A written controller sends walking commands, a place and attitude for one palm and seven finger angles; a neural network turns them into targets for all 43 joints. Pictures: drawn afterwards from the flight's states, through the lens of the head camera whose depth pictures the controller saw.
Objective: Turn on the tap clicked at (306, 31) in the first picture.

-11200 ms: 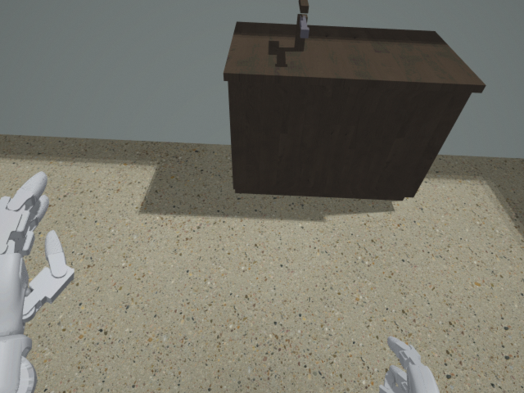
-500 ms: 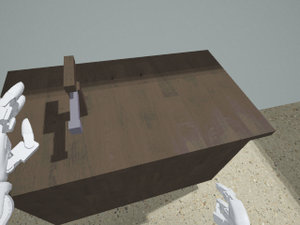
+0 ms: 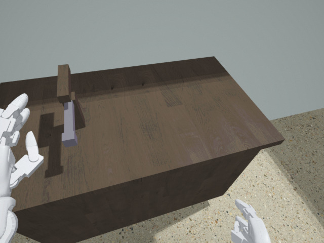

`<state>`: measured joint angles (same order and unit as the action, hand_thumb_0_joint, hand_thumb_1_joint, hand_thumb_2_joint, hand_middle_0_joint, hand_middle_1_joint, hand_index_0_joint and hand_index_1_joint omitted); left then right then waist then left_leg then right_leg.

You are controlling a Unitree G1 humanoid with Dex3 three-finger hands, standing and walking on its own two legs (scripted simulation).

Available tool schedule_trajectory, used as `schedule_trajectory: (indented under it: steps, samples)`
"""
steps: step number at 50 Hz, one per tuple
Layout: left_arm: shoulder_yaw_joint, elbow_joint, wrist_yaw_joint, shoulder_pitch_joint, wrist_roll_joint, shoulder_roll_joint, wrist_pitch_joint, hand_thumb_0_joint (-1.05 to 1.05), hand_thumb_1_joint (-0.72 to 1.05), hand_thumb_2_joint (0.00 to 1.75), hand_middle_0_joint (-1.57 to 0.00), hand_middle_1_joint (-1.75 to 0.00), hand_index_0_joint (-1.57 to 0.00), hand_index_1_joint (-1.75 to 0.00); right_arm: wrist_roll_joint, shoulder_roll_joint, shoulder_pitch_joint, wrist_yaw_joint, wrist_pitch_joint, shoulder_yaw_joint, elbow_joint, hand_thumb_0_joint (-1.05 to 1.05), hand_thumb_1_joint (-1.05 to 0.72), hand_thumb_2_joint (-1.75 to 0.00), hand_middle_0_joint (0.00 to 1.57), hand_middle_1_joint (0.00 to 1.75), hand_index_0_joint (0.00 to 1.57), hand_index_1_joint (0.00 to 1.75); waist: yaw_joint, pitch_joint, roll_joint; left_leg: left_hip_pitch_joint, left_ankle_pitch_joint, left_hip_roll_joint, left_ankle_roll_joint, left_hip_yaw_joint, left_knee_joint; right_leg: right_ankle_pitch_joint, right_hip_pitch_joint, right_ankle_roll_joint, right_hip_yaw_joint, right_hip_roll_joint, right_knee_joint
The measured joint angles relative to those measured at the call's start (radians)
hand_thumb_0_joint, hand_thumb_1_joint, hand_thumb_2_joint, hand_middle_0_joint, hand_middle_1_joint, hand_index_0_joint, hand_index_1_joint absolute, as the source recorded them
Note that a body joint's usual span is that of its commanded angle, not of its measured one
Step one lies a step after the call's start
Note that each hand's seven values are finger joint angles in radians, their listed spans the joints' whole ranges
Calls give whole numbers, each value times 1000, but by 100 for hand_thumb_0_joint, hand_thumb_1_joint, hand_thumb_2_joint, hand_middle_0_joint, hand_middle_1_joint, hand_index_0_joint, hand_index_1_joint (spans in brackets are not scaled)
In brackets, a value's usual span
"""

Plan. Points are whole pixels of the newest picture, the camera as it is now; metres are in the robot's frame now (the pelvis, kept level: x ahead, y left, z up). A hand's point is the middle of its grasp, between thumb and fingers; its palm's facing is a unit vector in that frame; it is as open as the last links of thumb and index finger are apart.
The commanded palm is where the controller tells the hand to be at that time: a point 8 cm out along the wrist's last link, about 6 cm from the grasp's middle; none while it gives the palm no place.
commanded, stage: shuffle to correct the standing spot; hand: left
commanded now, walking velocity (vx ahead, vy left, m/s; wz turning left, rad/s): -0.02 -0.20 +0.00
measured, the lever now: (69, 139) +0.32 +0.26 +0.07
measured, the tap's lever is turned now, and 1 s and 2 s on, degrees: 0 0 0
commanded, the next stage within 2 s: come to a stop and stand still in 0.70 s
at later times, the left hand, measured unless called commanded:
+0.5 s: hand (77, 163) +0.22 +0.18 +0.15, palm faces +0.32 -0.86 -0.41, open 7.4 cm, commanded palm +0.16 +0.22 +0.17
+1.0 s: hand (67, 155) +0.22 +0.20 +0.17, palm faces +0.38 -0.80 -0.46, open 7.4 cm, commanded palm +0.14 +0.21 +0.17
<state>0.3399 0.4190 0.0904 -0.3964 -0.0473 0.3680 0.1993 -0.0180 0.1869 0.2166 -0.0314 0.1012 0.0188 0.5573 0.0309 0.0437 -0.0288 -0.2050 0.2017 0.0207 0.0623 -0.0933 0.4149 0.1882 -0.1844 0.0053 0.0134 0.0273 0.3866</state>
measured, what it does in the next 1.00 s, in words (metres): shifts its weight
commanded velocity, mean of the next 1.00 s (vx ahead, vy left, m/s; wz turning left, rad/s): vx -0.04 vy -0.15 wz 0.00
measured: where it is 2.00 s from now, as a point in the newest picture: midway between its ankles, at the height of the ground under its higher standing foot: outside the picture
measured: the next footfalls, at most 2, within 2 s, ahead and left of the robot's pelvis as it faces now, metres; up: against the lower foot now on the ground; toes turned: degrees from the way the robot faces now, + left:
none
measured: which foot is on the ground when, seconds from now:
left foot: down 0.00-1.00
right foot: down 0.00-1.00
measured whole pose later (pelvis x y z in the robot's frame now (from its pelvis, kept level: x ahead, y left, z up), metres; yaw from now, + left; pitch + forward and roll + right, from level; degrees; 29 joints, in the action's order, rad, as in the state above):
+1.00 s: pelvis -0.02 -0.07 -0.01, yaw -1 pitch +0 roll +1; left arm 0.46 0.35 0.03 -0.31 -0.08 0.44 0.21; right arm -0.03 0.23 0.23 0.00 0.18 -0.03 0.53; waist 0.02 0.08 0.01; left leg -0.32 0.24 -0.06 -0.02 -0.08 0.56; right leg 0.23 -0.31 0.08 -0.01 0.10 0.55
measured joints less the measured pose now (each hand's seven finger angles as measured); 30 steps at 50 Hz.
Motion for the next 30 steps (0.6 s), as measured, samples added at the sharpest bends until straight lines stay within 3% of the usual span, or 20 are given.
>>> schedule_trajectory:
  steps: [11,23,30]
  samples:
    - [14,45,-18,-15,-11,17,-12,2,89,90,-21,-30,-21,-30,2,-15,-2,17,-4,-3,-23,1,-90,-90,20,30,20,30,-7,18,1,-26,14,-37,-34,11,33,5,-18,34,-11,35,14]
    - [29,76,-29,-56,-38,31,-31,1,89,90,-21,-30,-21,-30,-1,24,-9,0,-10,-39,-22,1,-90,-90,20,30,20,30,-13,9,23,-75,38,-86,-77,31,99,18,-56,81,-30,83,51]
    - [23,87,-19,-69,-44,24,-41,1,89,90,-21,-30,-21,-30,-5,37,6,-10,-12,-55,-11,1,-91,-90,20,30,20,30,-21,-6,22,-97,51,-98,-81,44,128,30,-73,96,-43,95,74]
